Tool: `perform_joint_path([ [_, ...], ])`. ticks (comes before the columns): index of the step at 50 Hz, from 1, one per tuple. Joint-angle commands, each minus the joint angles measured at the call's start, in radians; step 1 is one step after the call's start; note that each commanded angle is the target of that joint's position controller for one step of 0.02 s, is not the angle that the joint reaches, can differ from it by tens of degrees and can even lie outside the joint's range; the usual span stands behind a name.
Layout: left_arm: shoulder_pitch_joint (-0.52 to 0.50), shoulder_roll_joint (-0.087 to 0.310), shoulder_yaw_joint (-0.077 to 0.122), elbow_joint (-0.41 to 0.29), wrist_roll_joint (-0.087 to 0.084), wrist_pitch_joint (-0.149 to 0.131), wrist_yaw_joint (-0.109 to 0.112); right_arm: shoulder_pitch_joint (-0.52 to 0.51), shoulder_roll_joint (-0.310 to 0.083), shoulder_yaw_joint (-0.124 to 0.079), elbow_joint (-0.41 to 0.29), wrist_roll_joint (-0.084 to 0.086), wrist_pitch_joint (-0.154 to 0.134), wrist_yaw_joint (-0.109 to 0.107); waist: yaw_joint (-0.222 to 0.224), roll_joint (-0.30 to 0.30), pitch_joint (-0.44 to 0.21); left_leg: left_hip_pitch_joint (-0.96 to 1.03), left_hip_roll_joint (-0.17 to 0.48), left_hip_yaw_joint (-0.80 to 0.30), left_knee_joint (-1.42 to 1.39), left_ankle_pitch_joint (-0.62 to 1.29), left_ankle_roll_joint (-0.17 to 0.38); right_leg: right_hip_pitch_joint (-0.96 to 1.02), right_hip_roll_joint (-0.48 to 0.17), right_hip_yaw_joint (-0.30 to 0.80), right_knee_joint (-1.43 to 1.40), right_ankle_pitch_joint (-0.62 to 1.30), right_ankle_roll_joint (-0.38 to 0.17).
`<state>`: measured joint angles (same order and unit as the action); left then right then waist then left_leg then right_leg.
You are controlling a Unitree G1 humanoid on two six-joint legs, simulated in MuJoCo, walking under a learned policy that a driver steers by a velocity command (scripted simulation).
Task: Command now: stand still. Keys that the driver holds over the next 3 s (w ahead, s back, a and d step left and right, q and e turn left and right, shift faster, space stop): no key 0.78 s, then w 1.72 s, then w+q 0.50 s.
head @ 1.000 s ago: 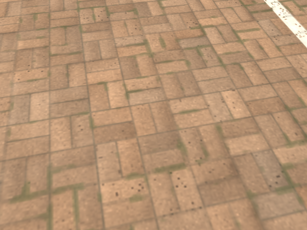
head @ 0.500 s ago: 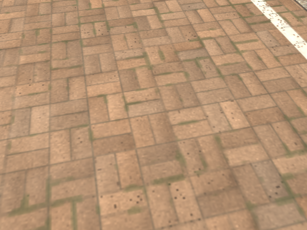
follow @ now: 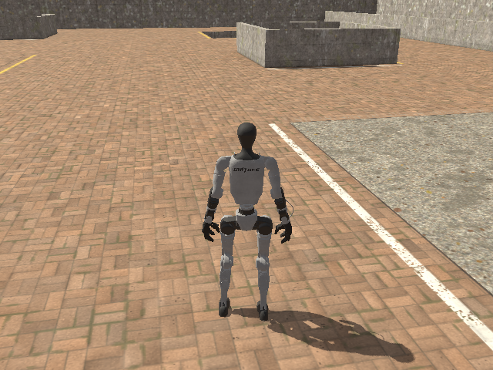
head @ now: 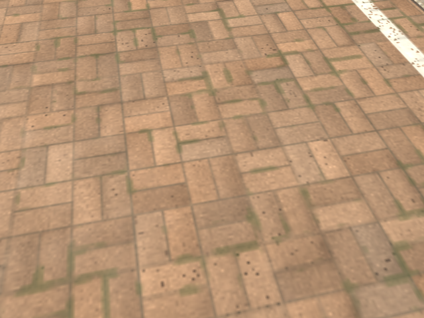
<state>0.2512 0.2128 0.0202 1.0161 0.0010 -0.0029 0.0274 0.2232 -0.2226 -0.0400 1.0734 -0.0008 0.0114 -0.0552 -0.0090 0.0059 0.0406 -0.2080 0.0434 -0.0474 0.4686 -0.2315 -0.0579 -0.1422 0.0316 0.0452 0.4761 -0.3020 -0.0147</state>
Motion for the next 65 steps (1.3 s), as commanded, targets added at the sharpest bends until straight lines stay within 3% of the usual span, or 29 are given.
perform_joint_path([
  [1,0.038,0.102,0.016,-0.014,-0.001,-0.007,0.004,0.035,-0.101,-0.014,-0.012,0.0,-0.006,-0.003,0.001,-0.006,0.008,0.045,-0.011,0.021,-0.048,0.142,0.018,-0.085,-0.037,0.026,-0.106,0.172,-0.009],
  [39,0.141,0.054,-0.005,0.063,-0.005,-0.006,0.011,0.116,-0.052,0.011,0.033,0.004,-0.008,-0.001,0.006,-0.003,0.034,0.009,-0.027,0.025,-0.04,0.112,0.036,-0.11,-0.029,-0.002,-0.095,0.128,0.005],
  [41,0.165,0.053,-0.003,0.075,-0.01,-0.002,0.016,0.136,-0.037,0.014,0.044,0.007,-0.005,-0.003,0.008,-0.019,0.023,0.002,-0.065,0.063,-0.012,-0.115,0.043,-0.118,-0.013,-0.009,-0.109,-0.134,-0.011],
  [43,0.162,0.097,0.012,0.058,-0.02,-0.001,0.021,0.12,-0.049,0.008,0.029,0.012,-0.012,-0.004,0.018,-0.059,0.095,-0.105,-0.092,0.086,0.056,-0.365,0.067,-0.183,-0.053,0.061,-0.144,-0.451,-0.064],
  [46,0.216,0.167,0.039,0.051,-0.034,-0.029,0.015,0.073,0.003,0.019,-0.011,0.016,-0.061,0.018,0.046,-0.198,0.141,-0.238,-0.076,0.11,0.279,-0.216,0.08,-0.142,-0.259,0.349,-0.277,-0.571,-0.181],
  [47,0.203,0.17,0.043,0.043,-0.035,-0.035,0.013,0.062,-0.002,0.018,-0.021,0.021,-0.078,0.029,0.042,-0.199,0.159,-0.241,-0.044,0.082,0.328,-0.201,0.098,-0.174,-0.309,0.417,-0.307,-0.552,-0.214],
  [49,0.109,0.152,0.038,0.008,-0.038,-0.042,0.006,0.124,0.007,0.017,-0.015,0.035,-0.103,0.043,-0.026,-0.185,0.179,-0.128,-0.027,0.082,0.173,-0.222,0.139,-0.24,-0.285,0.352,-0.269,-0.458,-0.186],
  [50,0.06,0.139,0.034,-0.01,-0.044,-0.041,0.002,0.211,0.001,0.01,0.018,0.035,-0.108,0.046,-0.07,-0.148,0.164,0.033,-0.051,0.097,0.03,-0.167,0.143,-0.302,-0.217,0.254,-0.199,-0.38,-0.142],
  [51,0.031,0.121,0.03,-0.027,-0.042,-0.046,0.001,0.306,-0.033,-0.005,0.055,0.025,-0.11,0.046,-0.096,-0.058,0.131,0.171,-0.032,0.027,-0.03,-0.109,0.137,-0.361,-0.136,0.145,-0.039,-0.229,-0.1],
  [52,0.013,0.06,0.014,-0.051,-0.035,-0.06,-0.001,0.451,-0.137,-0.036,0.079,0.024,-0.113,0.047,-0.138,0.2,0.062,0.31,0.151,-0.29,-0.195,-0.24,0.208,-0.485,-0.012,-0.039,0.315,-0.106,-0.034],
  [53,0.011,0.036,0.009,-0.084,-0.038,-0.084,0.001,0.527,-0.211,-0.046,0.079,0.014,-0.125,0.062,-0.138,0.33,0.026,0.352,0.34,-0.691,-0.335,-0.324,0.326,-0.624,0.035,-0.015,0.571,-0.241,-0.028],
  [54,0.018,0.066,0.015,-0.083,-0.051,-0.098,-0.006,0.416,-0.142,-0.023,0.052,0.004,-0.137,0.062,-0.073,0.179,0.085,0.295,0.364,-0.689,-0.33,-0.319,0.335,-0.683,-0.036,0.056,0.73,-0.198,-0.049],
  [55,0.025,0.067,0.015,-0.076,-0.053,-0.109,-0.017,0.333,-0.097,-0.011,0.019,0.008,-0.142,0.064,-0.044,0.112,0.117,0.265,0.318,-0.544,-0.319,-0.266,0.304,-0.706,-0.08,0.061,0.771,-0.098,-0.07],
  [56,0.023,0.074,0.021,-0.07,-0.045,-0.117,-0.022,0.283,-0.088,-0.006,0.0,0.01,-0.14,0.069,-0.027,0.076,0.11,0.259,0.267,-0.423,-0.326,-0.187,0.271,-0.704,-0.111,0.043,0.74,-0.012,-0.08],
  [58,-0.026,0.116,0.044,-0.079,-0.029,-0.119,-0.031,0.287,-0.036,0.013,-0.004,0.006,-0.124,0.07,-0.029,0.078,0.094,0.267,0.188,-0.23,-0.333,0.068,0.217,-0.667,-0.144,0.001,0.642,0.085,-0.072],
  [60,-0.054,0.073,0.04,-0.087,-0.027,-0.109,-0.044,0.346,-0.039,0.017,0.005,0.0,-0.11,0.058,-0.037,0.091,0.069,0.28,0.159,-0.14,-0.327,0.238,0.216,-0.653,-0.139,-0.044,0.578,0.128,-0.047],
  [62,-0.154,0.04,0.027,-0.128,-0.026,-0.102,-0.048,0.35,-0.073,0.014,-0.007,-0.005,-0.101,0.044,-0.048,0.071,0.088,0.242,0.155,-0.1,-0.346,0.281,0.228,-0.649,-0.13,-0.065,0.444,0.179,-0.021],
  [65,-0.301,0.03,0.012,-0.187,-0.028,-0.103,-0.054,0.347,-0.116,0.007,-0.027,-0.004,-0.097,0.031,-0.07,0.083,0.114,0.148,0.141,-0.052,-0.385,0.253,0.231,-0.538,-0.088,-0.104,0.217,0.279,-0.003],
])
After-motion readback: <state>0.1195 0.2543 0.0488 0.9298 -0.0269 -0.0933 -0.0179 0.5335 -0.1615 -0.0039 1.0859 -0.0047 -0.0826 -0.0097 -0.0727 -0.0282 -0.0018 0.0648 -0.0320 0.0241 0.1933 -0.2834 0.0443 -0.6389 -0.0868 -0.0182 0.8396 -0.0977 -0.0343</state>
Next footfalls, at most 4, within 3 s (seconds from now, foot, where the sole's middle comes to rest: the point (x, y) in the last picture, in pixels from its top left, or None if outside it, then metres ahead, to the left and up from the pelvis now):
1.48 right None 0.44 -0.09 -0.78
2.02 left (177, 250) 0.75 0.15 -0.78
2.58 right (240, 178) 1.07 -0.08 -0.78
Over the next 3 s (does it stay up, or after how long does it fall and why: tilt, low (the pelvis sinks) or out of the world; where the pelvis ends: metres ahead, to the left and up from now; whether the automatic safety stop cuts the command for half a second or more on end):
stays up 1.11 0.02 0.00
